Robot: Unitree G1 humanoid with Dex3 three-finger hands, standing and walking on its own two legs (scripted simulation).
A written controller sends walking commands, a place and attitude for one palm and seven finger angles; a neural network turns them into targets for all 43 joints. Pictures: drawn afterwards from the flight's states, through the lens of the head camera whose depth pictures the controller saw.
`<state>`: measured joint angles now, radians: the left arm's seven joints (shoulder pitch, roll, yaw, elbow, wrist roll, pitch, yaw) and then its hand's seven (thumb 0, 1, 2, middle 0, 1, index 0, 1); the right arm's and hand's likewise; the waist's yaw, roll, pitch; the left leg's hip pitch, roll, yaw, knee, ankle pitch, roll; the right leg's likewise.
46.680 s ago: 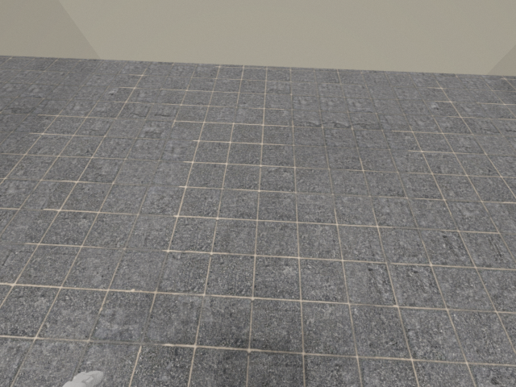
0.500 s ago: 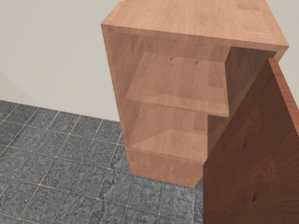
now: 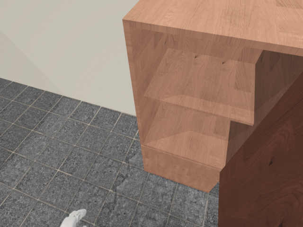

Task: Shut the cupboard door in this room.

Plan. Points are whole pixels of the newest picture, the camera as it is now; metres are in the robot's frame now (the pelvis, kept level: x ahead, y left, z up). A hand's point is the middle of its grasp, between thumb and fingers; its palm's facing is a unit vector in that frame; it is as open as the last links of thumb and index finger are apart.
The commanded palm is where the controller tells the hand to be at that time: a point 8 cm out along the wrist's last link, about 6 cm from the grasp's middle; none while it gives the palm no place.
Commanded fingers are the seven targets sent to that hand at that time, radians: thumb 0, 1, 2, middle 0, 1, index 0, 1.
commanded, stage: turn or walk to find it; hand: left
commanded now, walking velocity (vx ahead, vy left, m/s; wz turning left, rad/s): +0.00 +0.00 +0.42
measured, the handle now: out of the picture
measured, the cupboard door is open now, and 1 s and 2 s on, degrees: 95 86 71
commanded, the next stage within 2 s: stand and wait in 0.64 s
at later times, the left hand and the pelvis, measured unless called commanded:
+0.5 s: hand out of the picture +0.00 +0.26 -0.18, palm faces +0.24 -0.94 -0.23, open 7.3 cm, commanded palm none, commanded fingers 0.00 0.90 0.90 -0.20 -0.30 -0.20 -0.30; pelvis -0.03 +0.05 +0.00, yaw +13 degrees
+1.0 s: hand out of the picture -0.02 +0.22 -0.16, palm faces +0.36 -0.92 -0.18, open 7.2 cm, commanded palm none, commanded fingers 0.00 0.90 0.90 -0.20 -0.30 -0.20 -0.30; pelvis -0.04 +0.03 +0.01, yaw +20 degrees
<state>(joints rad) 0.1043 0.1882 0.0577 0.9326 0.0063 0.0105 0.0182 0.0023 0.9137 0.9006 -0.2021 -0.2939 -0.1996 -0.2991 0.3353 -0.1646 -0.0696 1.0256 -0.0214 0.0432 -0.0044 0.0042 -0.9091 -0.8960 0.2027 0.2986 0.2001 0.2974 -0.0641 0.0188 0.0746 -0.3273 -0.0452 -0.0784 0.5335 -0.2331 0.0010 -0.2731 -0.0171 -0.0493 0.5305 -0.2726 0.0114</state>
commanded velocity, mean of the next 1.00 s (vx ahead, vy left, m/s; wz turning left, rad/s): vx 0.00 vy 0.00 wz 0.29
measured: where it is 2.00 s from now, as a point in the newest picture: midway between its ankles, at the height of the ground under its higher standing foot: outside the picture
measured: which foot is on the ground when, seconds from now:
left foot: down 0.00-0.00, up 0.02-0.38, down 0.40-1.00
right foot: down 0.00-0.40, up 0.42-0.86, down 0.88-1.00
